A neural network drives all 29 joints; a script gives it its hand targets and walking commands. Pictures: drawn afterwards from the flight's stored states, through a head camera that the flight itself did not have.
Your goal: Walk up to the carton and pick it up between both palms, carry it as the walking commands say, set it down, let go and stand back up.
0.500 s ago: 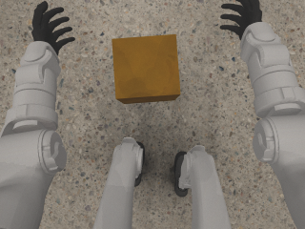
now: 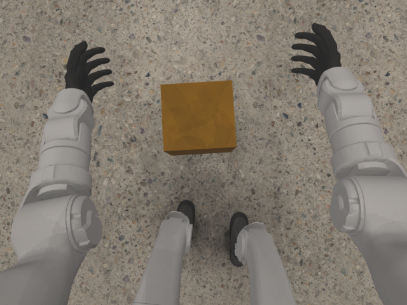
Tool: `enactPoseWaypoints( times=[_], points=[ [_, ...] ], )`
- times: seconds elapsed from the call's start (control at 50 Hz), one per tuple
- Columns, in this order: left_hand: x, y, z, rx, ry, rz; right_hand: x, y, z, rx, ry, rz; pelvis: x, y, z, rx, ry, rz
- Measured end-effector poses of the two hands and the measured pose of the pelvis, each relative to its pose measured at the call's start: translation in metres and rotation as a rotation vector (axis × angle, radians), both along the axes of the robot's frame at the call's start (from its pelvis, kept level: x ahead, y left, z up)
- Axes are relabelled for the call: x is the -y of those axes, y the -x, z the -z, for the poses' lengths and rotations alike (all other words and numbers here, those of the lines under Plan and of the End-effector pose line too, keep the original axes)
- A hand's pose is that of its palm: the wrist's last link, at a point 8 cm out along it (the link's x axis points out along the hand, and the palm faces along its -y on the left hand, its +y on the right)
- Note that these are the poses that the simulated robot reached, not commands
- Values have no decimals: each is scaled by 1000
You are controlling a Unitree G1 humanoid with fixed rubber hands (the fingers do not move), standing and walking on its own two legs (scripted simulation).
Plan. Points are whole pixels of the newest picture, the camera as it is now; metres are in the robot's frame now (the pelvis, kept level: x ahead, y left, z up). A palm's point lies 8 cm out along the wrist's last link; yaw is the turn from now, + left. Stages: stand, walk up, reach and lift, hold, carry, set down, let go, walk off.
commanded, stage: let go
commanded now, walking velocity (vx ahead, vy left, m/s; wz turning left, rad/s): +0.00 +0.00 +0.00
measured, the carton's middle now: (198, 121) +0.52 +0.09 -0.57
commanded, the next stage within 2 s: stand in 1.24 s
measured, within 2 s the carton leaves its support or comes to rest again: neither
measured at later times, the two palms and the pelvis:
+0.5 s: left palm (26, 193) +0.28 +0.28 +0.01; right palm (384, 164) +0.37 -0.19 +0.01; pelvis +0.05 +0.00 +0.08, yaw +2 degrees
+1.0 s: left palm (40, 262) +0.21 +0.23 +0.03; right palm out of the picture +0.25 -0.25 +0.04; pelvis +0.06 -0.02 +0.11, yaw +3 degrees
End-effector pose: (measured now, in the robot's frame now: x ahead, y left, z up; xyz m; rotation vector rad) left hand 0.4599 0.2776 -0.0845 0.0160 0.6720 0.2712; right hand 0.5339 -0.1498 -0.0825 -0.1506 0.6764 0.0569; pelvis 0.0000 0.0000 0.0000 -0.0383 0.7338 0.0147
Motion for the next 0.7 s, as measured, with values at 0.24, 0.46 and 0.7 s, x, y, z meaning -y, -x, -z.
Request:
enactPoseWaypoints(
  times=[0.24,0.46,0.7],
  points=[
    [-13,87,-31,-102,-75,114,11,88,-19,-45,61,64,-4,-26,-38,123,0,-10],
    [-3,160,-90,-111,-73,163,35,150,-91,-12,87,41,-5,-45,-77,402,-11,-24],
    [26,233,-117,-122,-61,144,75,242,-113,-66,98,66,3,-65,-100,675,-34,-31]
  ],
)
